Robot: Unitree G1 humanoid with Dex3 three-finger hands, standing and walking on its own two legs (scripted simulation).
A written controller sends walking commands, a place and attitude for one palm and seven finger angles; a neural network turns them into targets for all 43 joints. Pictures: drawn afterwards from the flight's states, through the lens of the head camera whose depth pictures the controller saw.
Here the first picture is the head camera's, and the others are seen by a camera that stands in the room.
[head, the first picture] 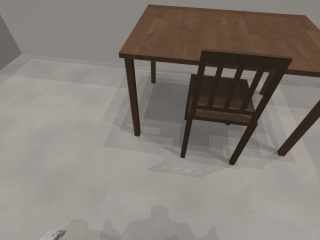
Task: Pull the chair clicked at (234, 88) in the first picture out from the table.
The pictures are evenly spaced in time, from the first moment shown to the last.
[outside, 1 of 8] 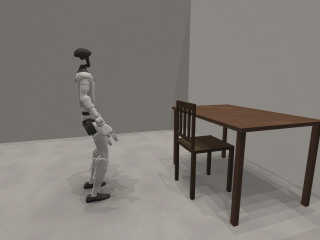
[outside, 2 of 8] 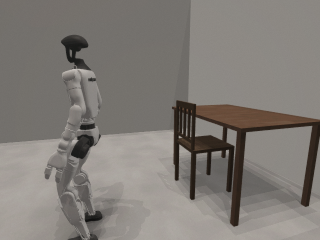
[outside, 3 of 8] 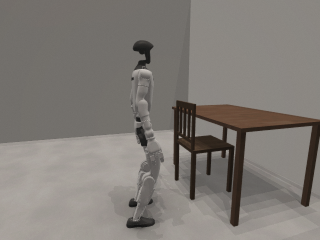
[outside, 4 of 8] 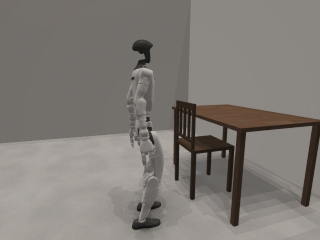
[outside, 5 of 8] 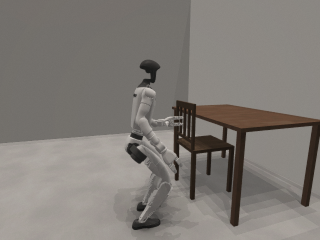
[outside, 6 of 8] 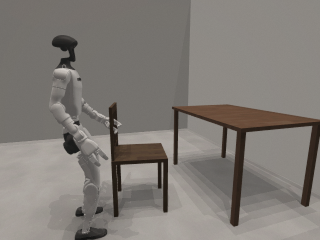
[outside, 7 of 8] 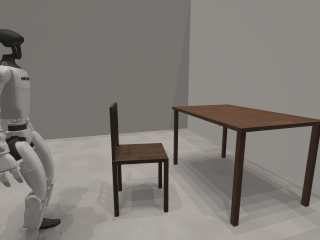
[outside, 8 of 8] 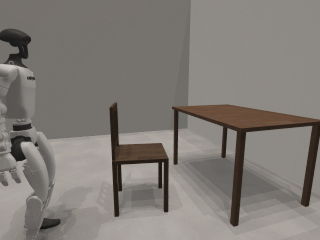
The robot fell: no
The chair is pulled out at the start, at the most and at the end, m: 0.00 0.64 0.63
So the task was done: yes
